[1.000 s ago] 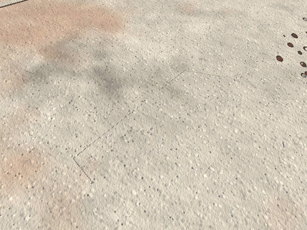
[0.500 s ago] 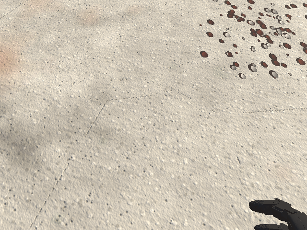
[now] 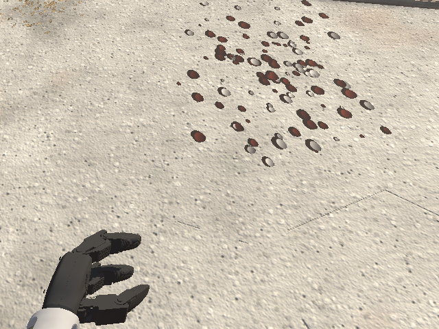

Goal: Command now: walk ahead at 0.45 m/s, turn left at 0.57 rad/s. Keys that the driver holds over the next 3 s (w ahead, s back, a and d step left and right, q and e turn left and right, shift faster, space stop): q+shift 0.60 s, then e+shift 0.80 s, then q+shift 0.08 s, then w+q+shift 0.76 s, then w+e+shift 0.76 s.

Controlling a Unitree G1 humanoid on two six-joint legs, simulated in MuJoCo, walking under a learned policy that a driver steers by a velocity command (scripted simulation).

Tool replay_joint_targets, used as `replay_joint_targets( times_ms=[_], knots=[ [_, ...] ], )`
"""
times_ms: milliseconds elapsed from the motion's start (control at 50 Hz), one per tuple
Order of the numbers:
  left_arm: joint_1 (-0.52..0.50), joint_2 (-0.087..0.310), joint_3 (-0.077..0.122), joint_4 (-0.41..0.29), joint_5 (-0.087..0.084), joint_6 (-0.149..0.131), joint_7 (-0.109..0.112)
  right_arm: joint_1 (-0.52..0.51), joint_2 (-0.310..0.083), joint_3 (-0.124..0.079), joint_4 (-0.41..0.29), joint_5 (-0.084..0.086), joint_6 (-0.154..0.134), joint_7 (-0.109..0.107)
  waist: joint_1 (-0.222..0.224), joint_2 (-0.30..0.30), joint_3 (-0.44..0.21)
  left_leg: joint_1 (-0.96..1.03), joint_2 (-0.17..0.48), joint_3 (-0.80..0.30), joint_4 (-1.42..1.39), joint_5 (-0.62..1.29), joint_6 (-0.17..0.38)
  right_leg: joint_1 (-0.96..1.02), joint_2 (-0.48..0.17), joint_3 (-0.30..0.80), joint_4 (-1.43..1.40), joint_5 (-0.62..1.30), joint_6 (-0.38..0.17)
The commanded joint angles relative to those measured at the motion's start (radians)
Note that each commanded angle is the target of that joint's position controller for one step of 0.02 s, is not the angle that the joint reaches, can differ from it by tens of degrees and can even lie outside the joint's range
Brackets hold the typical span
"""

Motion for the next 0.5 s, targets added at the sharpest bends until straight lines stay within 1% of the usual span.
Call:
replay_joint_targets(
  times_ms=[20, 40, 60, 80, 100, 120, 140, 160, 180, 200, 220, 240, 280, 320, 360, 380, 400, 420, 440, 460, 480, 500],
  knots=[
    [0.404, 0.232, 0.102, 0.047, 0.017, -0.003, 0.055, -0.249, -0.144, -0.03, -0.187, 0.0, -0.025, -0.024, 0.329, 0.039, -0.252, -0.45, 0.023, -0.081, 0.422, 0.433, 0.014, 0.764, -0.153, 0.103, -0.006, 0.284, -0.052],
    [0.436, 0.272, 0.102, 0.037, 0.039, 0.019, 0.061, -0.062, -0.012, 0.004, -0.182, -0.025, -0.013, -0.027, 0.232, -0.231, -0.426, -0.608, -0.053, -0.028, 0.772, -0.298, -0.026, 0.935, -0.453, 0.371, 0.05, 0.665, -0.163],
    [0.398, 0.252, 0.107, 0.022, 0.019, 0.038, 0.048, 0.046, -0.066, 0.001, -0.183, 0.006, 0.002, -0.029, 0.198, -0.319, -0.514, -0.674, -0.015, -0.051, 0.965, -0.29, -0.04, 0.929, -0.498, 0.558, -0.033, 0.489, -0.261],
    [0.326, 0.181, 0.098, 0.009, -0.003, 0.047, 0.046, -0.028, -0.104, -0.014, -0.185, 0.016, 0.02, -0.039, 0.187, -0.206, -0.376, -0.756, 0.039, -0.004, 1.017, -0.207, -0.055, 0.812, -0.445, 0.455, -0.081, 0.354, -0.254],
    [0.274, 0.128, 0.087, 0.015, -0.015, 0.05, 0.046, -0.106, -0.122, -0.024, -0.197, 0.006, 0.038, -0.049, 0.177, -0.122, -0.255, -0.778, 0.068, 0.04, 1.013, -0.139, -0.066, 0.685, -0.396, 0.321, -0.106, 0.362, -0.23],
    [0.228, 0.095, 0.08, 0.018, -0.013, 0.051, 0.043, -0.128, -0.129, -0.035, -0.197, -0.005, 0.057, -0.056, 0.147, -0.067, -0.198, -0.744, 0.095, 0.05, 1.017, -0.102, -0.08, 0.573, -0.352, 0.228, -0.13, 0.39, -0.217],
    [0.188, 0.09, 0.084, 0.027, -0.006, 0.049, 0.042, -0.125, -0.114, -0.039, -0.21, -0.01, 0.074, -0.057, 0.109, -0.08, -0.157, -0.696, 0.124, 0.044, 0.989, -0.076, -0.084, 0.467, -0.335, 0.163, -0.164, 0.373, -0.209],
    [0.159, 0.088, 0.091, 0.037, 0.0, 0.045, 0.043, -0.14, -0.089, -0.038, -0.224, -0.009, 0.088, -0.054, 0.093, -0.095, -0.125, -0.655, 0.142, 0.051, 0.948, -0.06, -0.083, 0.386, -0.322, 0.096, -0.205, 0.331, -0.202],
    [0.14, 0.094, 0.097, 0.049, 0.002, 0.039, 0.046, -0.18, -0.07, -0.036, -0.247, -0.009, 0.096, -0.053, 0.092, -0.1, -0.096, -0.644, 0.148, 0.063, 0.89, -0.035, -0.083, 0.339, -0.313, 0.039, -0.238, 0.313, -0.201],
    [0.13, 0.106, 0.104, 0.062, 0.004, 0.036, 0.052, -0.227, -0.059, -0.034, -0.272, -0.013, 0.099, -0.051, 0.094, -0.091, -0.082, -0.646, 0.152, 0.068, 0.819, -0.001, -0.082, 0.324, -0.314, 0.002, -0.255, 0.309, -0.203],
    [0.128, 0.121, 0.112, 0.075, 0.001, 0.035, 0.06, -0.261, -0.05, -0.031, -0.29, -0.019, 0.099, -0.045, 0.099, -0.083, -0.084, -0.639, 0.155, 0.073, 0.744, 0.054, -0.076, 0.333, -0.315, -0.033, -0.259, 0.316, -0.203],
    [0.124, 0.133, 0.118, 0.084, -0.004, 0.038, 0.069, -0.28, -0.043, -0.028, -0.297, -0.022, 0.097, -0.034, 0.102, -0.076, -0.103, -0.607, 0.158, 0.079, 0.664, 0.133, -0.064, 0.345, -0.309, -0.074, -0.255, 0.307, -0.197],
    [0.099, 0.149, 0.125, 0.095, -0.014, 0.047, 0.077, -0.309, -0.044, -0.025, -0.303, -0.022, 0.095, -0.008, 0.106, -0.072, -0.122, -0.522, 0.145, 0.106, 0.52, 0.262, -0.038, 0.346, -0.296, -0.156, -0.243, 0.277, -0.175],
    [0.1, 0.169, 0.134, 0.109, -0.03, 0.052, 0.072, -0.352, -0.071, -0.032, -0.319, -0.02, 0.104, 0.016, 0.118, -0.071, -0.115, -0.47, 0.128, 0.138, 0.424, 0.297, -0.012, 0.36, -0.298, -0.203, -0.216, 0.237, -0.152],
    [0.118, 0.195, 0.146, 0.123, -0.047, 0.056, 0.061, -0.396, -0.104, -0.043, -0.347, -0.018, 0.117, 0.033, 0.128, -0.067, -0.099, -0.448, 0.114, 0.164, 0.354, 0.259, 0.019, 0.395, -0.317, -0.221, -0.168, 0.216, -0.128],
    [0.128, 0.206, 0.152, 0.129, -0.055, 0.059, 0.056, -0.407, -0.118, -0.05, -0.359, -0.018, 0.121, 0.038, 0.127, -0.062, -0.094, -0.432, 0.099, 0.179, 0.314, 0.236, 0.038, 0.414, -0.323, -0.23, -0.13, 0.215, -0.112],
    [0.132, 0.21, 0.156, 0.134, -0.063, 0.063, 0.053, -0.398, -0.13, -0.059, -0.363, -0.019, 0.123, 0.038, 0.113, -0.05, -0.095, -0.387, 0.075, 0.2, 0.254, 0.245, 0.062, 0.419, -0.315, -0.254, -0.063, 0.222, -0.085],
    [0.149, 0.198, 0.155, 0.142, -0.066, 0.067, 0.05, -0.35, -0.152, -0.074, -0.353, -0.023, 0.121, 0.029, 0.088, -0.014, -0.117, -0.291, 0.033, 0.219, 0.19, 0.285, 0.095, 0.397, -0.281, -0.288, 0.058, 0.233, -0.049],
    [0.212, 0.179, 0.153, 0.152, -0.048, 0.072, 0.042, -0.258, -0.231, -0.105, -0.338, -0.027, 0.115, 0.01, 0.056, 0.121, -0.143, -0.108, 0.052, 0.117, 0.118, 0.614, 0.152, 0.27, -0.208, -0.318, 0.287, 0.09, 0.015],
    [0.264, 0.119, 0.133, 0.105, 0.003, 0.072, 0.034, -0.288, -0.376, -0.13, -0.374, -0.035, 0.115, -0.009, 0.142, 0.437, -0.162, 0.12, 0.302, -0.309, 0.121, 1.018, 0.33, -0.11, -0.04, -0.32, 0.645, -0.665, 0.113],
    [0.218, 0.155, 0.13, 0.089, 0.007, 0.07, 0.032, -0.296, -0.333, -0.112, -0.421, -0.063, 0.09, 0.006, 0.084, 0.317, -0.355, 0.156, 0.387, -0.539, 0.031, 0.738, 0.433, -0.182, 0.018, -0.039, 0.801, -0.72, 0.103],
    [0.141, 0.188, 0.139, 0.076, -0.025, 0.071, 0.033, -0.317, -0.293, -0.099, -0.419, -0.055, 0.072, 0.017, 0.071, 0.179, -0.309, 0.105, 0.362, -0.465, -0.009, 0.607, 0.391, -0.206, -0.003, 0.013, 0.8, -0.638, 0.074]
  ],
)
Next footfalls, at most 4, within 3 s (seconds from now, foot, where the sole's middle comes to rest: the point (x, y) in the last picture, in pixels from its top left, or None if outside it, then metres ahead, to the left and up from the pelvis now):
0.02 right None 0.21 -0.12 -0.77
0.44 left None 0.26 0.16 -0.77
0.82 right None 0.37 -0.05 -0.77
1.14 left None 0.24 0.14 -0.77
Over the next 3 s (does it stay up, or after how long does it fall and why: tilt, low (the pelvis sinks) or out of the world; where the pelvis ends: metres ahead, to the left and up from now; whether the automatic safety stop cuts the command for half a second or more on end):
stays up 1.27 0.50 -0.02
